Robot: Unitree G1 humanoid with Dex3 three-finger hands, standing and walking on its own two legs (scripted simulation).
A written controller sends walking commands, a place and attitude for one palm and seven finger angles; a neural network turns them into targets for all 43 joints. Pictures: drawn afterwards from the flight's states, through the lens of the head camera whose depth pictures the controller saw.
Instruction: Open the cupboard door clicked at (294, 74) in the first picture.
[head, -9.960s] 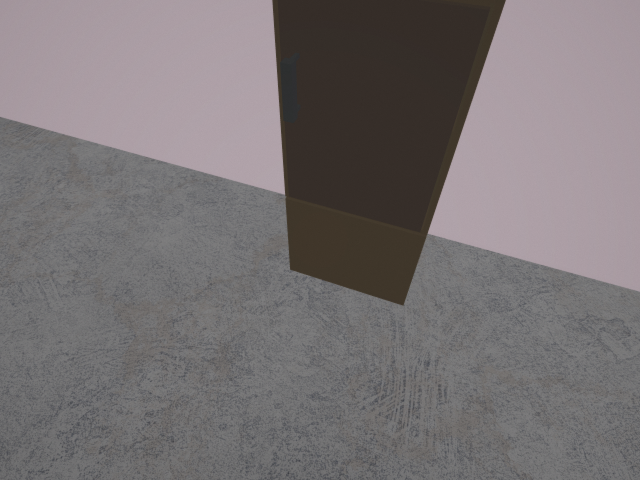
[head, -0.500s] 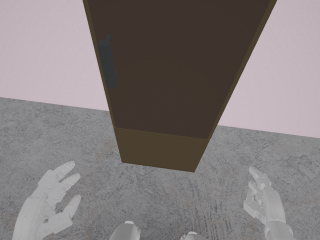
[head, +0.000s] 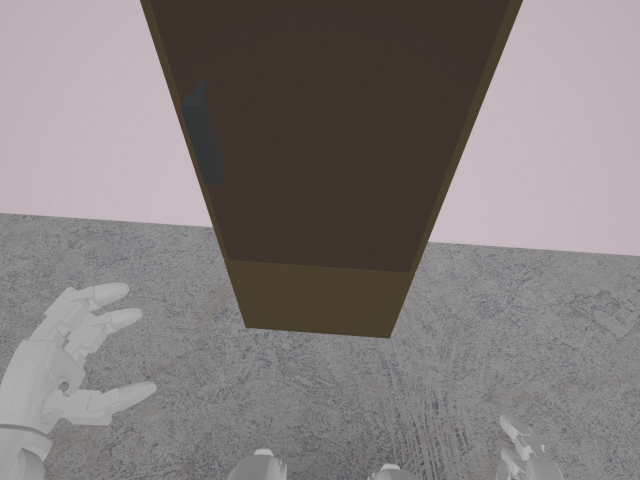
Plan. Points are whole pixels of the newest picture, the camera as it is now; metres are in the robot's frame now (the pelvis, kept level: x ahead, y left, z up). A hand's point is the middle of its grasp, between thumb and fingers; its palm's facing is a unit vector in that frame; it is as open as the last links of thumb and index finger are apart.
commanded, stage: raise the hand with hooked fingers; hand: left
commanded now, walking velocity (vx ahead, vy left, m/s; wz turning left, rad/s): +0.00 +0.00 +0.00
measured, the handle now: (208, 134) +0.57 +0.20 +0.10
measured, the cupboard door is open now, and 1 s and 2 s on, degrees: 0 0 0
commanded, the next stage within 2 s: move the hooked fingers beside the handle in 1.18 s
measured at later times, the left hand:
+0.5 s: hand (58, 310) +0.27 +0.29 +0.10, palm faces +0.01 -1.00 -0.05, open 13.8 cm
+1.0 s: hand (67, 276) +0.30 +0.29 +0.12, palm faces -0.01 -1.00 -0.03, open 13.9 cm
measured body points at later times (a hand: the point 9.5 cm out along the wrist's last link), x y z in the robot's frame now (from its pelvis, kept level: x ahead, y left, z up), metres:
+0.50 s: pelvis +0.01 +0.02 +0.02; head +0.04 +0.04 +0.47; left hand +0.26 +0.35 +0.11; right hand +0.19 -0.20 -0.04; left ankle +0.04 +0.11 -0.68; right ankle +0.02 -0.11 -0.67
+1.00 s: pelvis +0.01 +0.02 +0.03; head +0.05 +0.02 +0.48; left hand +0.30 +0.34 +0.12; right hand +0.16 -0.24 -0.04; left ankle +0.04 +0.11 -0.68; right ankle +0.02 -0.11 -0.67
